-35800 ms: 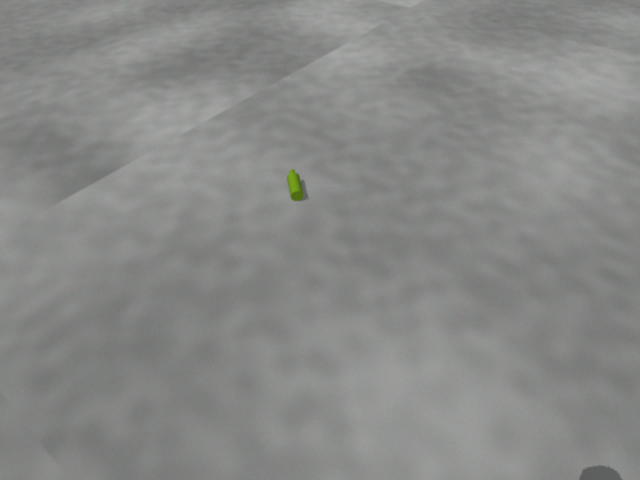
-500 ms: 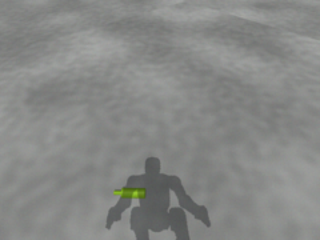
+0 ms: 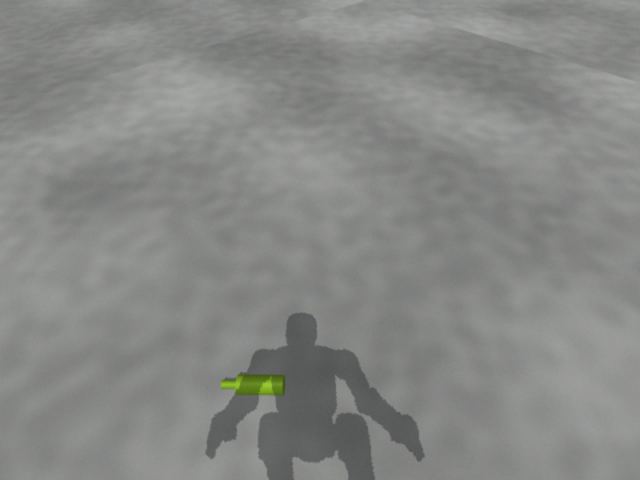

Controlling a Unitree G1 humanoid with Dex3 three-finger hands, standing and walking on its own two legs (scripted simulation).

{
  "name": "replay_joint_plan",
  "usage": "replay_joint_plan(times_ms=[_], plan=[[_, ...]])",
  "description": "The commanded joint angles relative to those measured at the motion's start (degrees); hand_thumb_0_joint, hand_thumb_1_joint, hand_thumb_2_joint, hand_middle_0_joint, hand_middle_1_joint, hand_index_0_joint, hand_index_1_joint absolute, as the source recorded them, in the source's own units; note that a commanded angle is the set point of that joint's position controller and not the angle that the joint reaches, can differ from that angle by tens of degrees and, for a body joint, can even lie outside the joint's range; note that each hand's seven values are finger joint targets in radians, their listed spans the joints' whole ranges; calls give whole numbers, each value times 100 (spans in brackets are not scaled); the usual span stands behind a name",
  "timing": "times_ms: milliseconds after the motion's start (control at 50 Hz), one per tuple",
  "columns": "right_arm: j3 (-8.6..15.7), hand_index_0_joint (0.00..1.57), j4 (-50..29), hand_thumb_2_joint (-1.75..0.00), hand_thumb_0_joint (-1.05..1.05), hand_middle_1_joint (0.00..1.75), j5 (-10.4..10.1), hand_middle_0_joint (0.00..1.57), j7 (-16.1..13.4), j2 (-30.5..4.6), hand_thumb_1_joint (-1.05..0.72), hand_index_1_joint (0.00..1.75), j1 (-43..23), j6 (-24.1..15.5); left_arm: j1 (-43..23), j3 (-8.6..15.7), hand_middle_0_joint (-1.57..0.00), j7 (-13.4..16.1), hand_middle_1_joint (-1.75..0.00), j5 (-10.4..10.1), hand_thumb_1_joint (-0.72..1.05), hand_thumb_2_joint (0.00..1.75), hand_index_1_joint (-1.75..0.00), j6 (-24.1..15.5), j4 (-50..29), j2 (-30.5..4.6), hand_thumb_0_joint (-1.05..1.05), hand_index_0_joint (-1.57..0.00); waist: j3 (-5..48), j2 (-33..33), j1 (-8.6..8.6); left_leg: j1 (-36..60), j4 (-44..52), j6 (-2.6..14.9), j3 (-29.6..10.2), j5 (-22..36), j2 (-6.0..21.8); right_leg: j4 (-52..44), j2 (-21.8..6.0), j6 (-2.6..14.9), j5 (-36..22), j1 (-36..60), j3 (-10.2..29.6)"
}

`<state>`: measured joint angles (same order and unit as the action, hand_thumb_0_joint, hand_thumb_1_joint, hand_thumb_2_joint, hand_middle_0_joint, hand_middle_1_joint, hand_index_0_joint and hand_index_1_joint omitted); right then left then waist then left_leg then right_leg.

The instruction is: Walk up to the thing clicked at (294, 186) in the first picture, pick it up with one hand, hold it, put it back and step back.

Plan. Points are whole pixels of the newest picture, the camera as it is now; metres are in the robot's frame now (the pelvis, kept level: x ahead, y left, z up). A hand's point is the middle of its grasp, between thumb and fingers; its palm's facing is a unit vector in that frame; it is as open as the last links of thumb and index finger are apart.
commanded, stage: stand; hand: left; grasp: from above
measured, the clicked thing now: (252, 384) +0.59 +0.25 -0.75
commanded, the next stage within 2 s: step back in 1.32 s
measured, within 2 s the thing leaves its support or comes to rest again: neither
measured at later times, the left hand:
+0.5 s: hand out of the picture +0.09 +0.24 -0.16, palm faces +0.02 -0.94 -0.33, open 7.4 cm
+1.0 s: hand out of the picture +0.10 +0.23 -0.15, palm faces +0.01 -0.94 -0.34, open 7.4 cm
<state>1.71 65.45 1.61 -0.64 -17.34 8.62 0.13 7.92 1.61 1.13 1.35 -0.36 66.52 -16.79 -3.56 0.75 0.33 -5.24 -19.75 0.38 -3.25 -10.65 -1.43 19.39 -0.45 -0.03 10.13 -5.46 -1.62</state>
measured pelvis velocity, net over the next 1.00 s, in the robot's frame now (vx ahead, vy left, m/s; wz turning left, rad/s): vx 0.02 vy -0.01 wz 0.00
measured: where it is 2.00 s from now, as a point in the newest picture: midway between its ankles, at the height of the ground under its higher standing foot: outside the picture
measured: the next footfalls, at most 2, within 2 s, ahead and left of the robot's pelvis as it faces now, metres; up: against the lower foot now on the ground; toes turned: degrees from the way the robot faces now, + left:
left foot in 1.64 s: -0.03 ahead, +0.15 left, +0.00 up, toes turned -2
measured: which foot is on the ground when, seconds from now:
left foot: down 0.00-1.00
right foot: down 0.00-1.00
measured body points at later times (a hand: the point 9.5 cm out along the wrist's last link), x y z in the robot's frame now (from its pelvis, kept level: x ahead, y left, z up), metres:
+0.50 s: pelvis +0.02 -0.01 +0.00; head +0.03 -0.01 +0.45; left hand +0.09 +0.28 -0.13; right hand +0.09 -0.29 -0.14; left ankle +0.01 +0.12 -0.75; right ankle +0.01 -0.12 -0.75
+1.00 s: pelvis +0.02 -0.01 +0.00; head +0.03 -0.02 +0.45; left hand +0.10 +0.28 -0.13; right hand +0.10 -0.30 -0.14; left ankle +0.01 +0.12 -0.75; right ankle +0.01 -0.12 -0.75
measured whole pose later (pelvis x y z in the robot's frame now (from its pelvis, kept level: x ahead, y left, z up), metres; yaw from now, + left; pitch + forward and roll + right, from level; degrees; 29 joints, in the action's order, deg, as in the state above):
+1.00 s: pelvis +0.02 -0.01 +0.00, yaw +0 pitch -2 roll +0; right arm 0.6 65.1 1.1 -0.6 -18.9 6.2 -0.5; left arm 5.3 1.3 0.5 0.7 -0.9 65.9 -17.9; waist -2.8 1.0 -0.1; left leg -3.8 -16.9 -0.5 -3.5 -11.0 -0.5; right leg 17.4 0.4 0.8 10.9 -4.4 -1.8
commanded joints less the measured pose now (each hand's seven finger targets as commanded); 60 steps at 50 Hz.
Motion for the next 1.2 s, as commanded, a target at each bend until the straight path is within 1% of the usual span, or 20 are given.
replay_joint_plan(times_ms=[0, 100, 140, 160, 220, 240, 260, 280, 300, 360, 480, 540, 620, 660, 880, 900, 980, 1000, 1040, 1180], plan=[[130, 20, -359, -90, 0, 30, -34, 20, -94, -1067, -90, 30, -223, -142, -287, 205, -20, 76, -30, -20, 90, 90, -30, -109, -341, -1152, 0, -20, 190, -27, 27, -324, 448, 142, -564, 305, 655, -429, -620, 94, -81, 135, 626], [116, 20, -333, -90, 0, 30, -43, 20, -106, -1091, -90, 30, -208, -147, -279, 203, -20, 64, -30, -26, 90, 90, -30, -104, -297, -1182, 0, -20, 165, -118, 34, -283, 467, 133, -558, 462, 670, -451, -616, 111, -132, 129, 619], [109, 20, -323, -90, 0, 30, -49, 20, -110, -1119, -90, 30, -212, -158, -302, 196, -20, 57, -30, -41, 90, 90, -30, -106, -301, -1162, 0, -20, 271, -29, 34, -220, 445, 136, -549, 603, 684, -416, -631, 114, -342, 200, 620], [112, 20, -335, -90, 0, 30, -52, 20, -111, -1117, -90, 30, -261, -171, -272, 192, -20, 61, -30, -37, 90, 90, -30, -115, -306, -1156, 0, -20, 343, -35, 52, -89, 392, 140, -544, 948, 712, -371, -659, 132, -655, 229, 596], [98, 20, -325, -90, 0, 30, -57, 20, -114, -1145, -90, 30, -275, -162, -337, 196, -20, 63, -30, -44, 90, 90, -30, -112, -292, -1171, 0, -20, 234, -74, 29, -224, 435, 129, -545, 863, 705, -404, -628, 90, -542, 235, 573], [104, 20, -342, -90, 0, 30, -54, 20, -115, -1164, -90, 30, -247, -168, -346, 202, -20, 63, -30, -43, 90, 90, -30, -122, -319, -1194, 0, -20, 453, -51, 12, -80, 375, 141, -509, 1062, 720, -359, -674, 110, -808, 345, 590], [95, 20, -317, -90, 0, 30, -61, 20, -117, -1156, -90, 30, -287, -156, -334, 198, -20, 61, -30, -48, 90, 90, -30, -112, -285, -1168, 0, -20, 293, -93, 37, -181, 412, 132, -532, 941, 708, -392, -641, 87, -706, 272, 561], [86, 20, -315, -90, 0, 30, -55, 20, -121, -1162, -90, 30, -204, -165, -361, 211, -20, 55, -30, -56, 90, 90, -30, -114, -298, -1218, 0, -20, 434, -82, -1, -105, 426, 133, -508, 1000, 717, -365, -667, 97, -808, 364, 587], [85, 20, -319, -90, 0, 30, -62, 20, -115, -1149, -90, 30, -275, -168, -332, 200, -20, 57, -30, -51, 90, 90, -30, -112, -278, -1186, 0, -20, 321, -132, 30, -119, 429, 116, -533, 1061, 718, -381, -647, 98, -810, 291, 553], [70, 20, -306, -90, 0, 30, -62, 20, -119, -1159, -90, 30, -256, -165, -401, 208, -20, 45, -30, -64, 90, 90, -30, -103, -287, -1212, 0, -20, 268, -119, 19, -199, 488, 92, -530, 931, 711, -391, -639, 95, -631, 286, 555], [83, 20, -340, -90, 0, 30, -68, 20, -130, -1222, -90, 30, -324, -199, -429, 211, -20, 49, -30, -59, 90, 90, -30, -122, -326, -1208, 0, -20, 542, -103, 14, 58, 349, 104, -484, 1605, 771, -295, -689, 109, -1363, 435, 534], [80, 20, -339, -90, 0, 30, -76, 20, -125, -1250, -90, 30, -374, -195, -451, 207, -20, 46, -30, -76, 90, 90, -30, -121, -347, -1217, 0, -20, 482, -87, 14, 55, 386, 94, -485, 1483, 764, -335, -673, 89, -1234, 358, 543], [82, 20, -347, -90, 0, 30, -75, 20, -121, -1255, -90, 30, -400, -191, -472, 208, -20, 49, -30, -70, 90, 90, -30, -124, -385, -1247, 0, -20, 549, -77, 16, 102, 375, 85, -464, 1586, 780, -329, -677, 93, -1361, 384, 527], [88, 20, -372, -90, 0, 30, -72, 20, -123, -1247, -90, 30, -414, -195, -491, 217, -20, 60, -30, -67, 90, 90, -30, -133, -394, -1258, 0, -20, 685, -118, 2, 114, 293, 93, -432, 1829, 785, -259, -708, 101, -1749, 551, 504], [78, 20, -383, -90, 0, 30, -77, 20, -84, -1298, -90, 30, -442, -178, -481, 192, -20, 27, -30, -67, 90, 90, -30, -150, -409, -1286, 0, -20, 306, -56, -11, -103, 490, 85, -469, 1004, 770, -473, -650, 93, -818, 265, 567], [75, 20, -391, -90, 0, 30, -78, 20, -86, -1287, -90, 30, -433, -187, -545, 207, -20, 24, -30, -64, 90, 90, -30, -155, -436, -1339, 0, -20, 426, -68, -24, -17, 470, 98, -454, 1091, 790, -423, -689, 123, -975, 334, 600], [69, 20, -376, -90, 0, 30, -81, 20, -79, -1263, -90, 30, -444, -186, -465, 189, -20, 15, -30, -70, 90, 90, -30, -162, -431, -1347, 0, -20, 418, -83, 16, 20, 497, 79, -471, 1047, 782, -463, -671, 126, -882, 261, 601], [71, 20, -391, -90, 0, 30, -89, 20, -80, -1314, -90, 30, -425, -193, -522, 188, -20, 13, -30, -69, 90, 90, -30, -163, -447, -1335, 0, -20, 541, -32, -33, 30, 474, 96, -451, 1123, 799, -425, -689, 144, -986, 369, 603], [75, 20, -403, -90, 0, 30, -86, 20, -80, -1312, -90, 30, -418, -203, -456, 177, -20, 20, -30, -69, 90, 90, -30, -178, -466, -1347, 0, -20, 663, -59, -12, 115, 410, 95, -433, 1463, 803, -340, -707, 140, -1408, 447, 569], [47, 20, -371, -90, 0, 30, -89, 20, -67, -1301, -90, 30, -365, -193, -438, 150, -20, 0, -30, -79, 90, 90, -30, -171, -442, -1359, 0, -20, 387, -124, -14, -4, 500, 85, -462, 1053, 797, -454, -678, 134, -954, 247, 604]])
